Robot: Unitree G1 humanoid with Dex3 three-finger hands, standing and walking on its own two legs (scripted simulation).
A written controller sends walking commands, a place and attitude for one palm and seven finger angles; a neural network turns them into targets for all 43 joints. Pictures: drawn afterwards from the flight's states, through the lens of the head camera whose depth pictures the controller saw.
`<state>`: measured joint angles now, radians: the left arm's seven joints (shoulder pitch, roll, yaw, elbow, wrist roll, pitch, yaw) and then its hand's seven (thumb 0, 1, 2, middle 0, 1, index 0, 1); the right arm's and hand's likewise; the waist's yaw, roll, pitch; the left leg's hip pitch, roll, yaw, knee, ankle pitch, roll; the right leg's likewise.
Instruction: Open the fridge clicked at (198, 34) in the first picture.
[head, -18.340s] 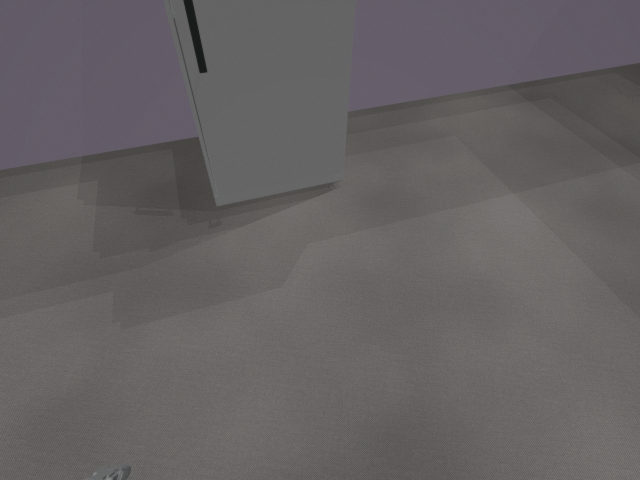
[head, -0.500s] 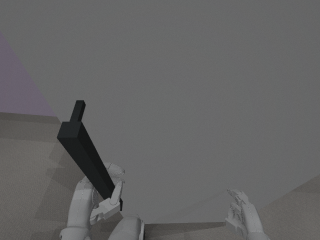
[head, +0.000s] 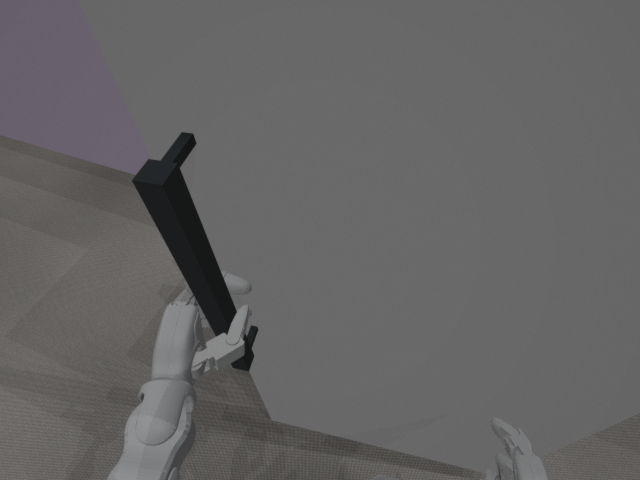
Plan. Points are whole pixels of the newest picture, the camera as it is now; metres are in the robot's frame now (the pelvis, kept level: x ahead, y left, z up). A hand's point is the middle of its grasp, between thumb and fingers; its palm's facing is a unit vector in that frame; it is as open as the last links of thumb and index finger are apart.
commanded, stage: walk backward, drawing the door open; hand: left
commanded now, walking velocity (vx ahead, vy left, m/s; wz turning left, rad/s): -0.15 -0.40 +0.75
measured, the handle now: (221, 282) +0.32 +0.12 +0.10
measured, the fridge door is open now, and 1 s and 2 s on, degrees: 9 37 75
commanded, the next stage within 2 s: none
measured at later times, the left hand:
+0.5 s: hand (228, 462) +0.14 +0.09 +0.06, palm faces +0.49 -0.85 -0.22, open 6.2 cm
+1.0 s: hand out of the picture +0.02 +0.06 +0.06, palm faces +0.80 -0.51 -0.33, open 6.7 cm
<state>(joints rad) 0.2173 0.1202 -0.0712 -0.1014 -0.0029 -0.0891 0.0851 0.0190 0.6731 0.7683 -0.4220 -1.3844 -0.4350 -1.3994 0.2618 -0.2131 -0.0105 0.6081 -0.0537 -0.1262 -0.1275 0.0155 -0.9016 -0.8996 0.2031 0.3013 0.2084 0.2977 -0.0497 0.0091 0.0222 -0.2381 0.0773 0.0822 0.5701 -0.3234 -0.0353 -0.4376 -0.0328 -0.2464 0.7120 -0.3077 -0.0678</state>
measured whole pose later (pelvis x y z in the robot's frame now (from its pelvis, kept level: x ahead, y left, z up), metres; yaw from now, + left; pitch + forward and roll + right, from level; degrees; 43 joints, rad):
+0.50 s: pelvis -0.06 -0.17 -0.01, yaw +22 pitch +0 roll +0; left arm 0.14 0.20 0.11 -0.04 -0.02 -0.10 0.07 0.00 0.62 0.80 -0.40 -1.29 -0.37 -1.40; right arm 0.29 -0.20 0.02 0.64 -0.04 -0.10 -0.11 0.01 -0.90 -0.90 0.20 0.30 0.29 0.34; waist -0.05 0.02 0.06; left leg -0.31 0.04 0.12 0.67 -0.38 0.02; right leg -0.52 -0.06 -0.24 0.74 -0.31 -0.03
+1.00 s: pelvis -0.07 -0.31 +0.02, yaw +33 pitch +0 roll +3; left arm 0.09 0.24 0.28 0.27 -0.06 -0.15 0.14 -0.07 0.56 0.78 -0.35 -1.23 -0.31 -1.40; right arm 0.22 -0.21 0.08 0.71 -0.03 -0.06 -0.07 0.01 -0.91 -0.90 0.20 0.30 0.40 0.38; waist -0.03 0.04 0.09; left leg -0.47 -0.04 0.04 1.06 -0.51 -0.04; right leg -0.24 -0.05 -0.12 0.53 -0.29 -0.06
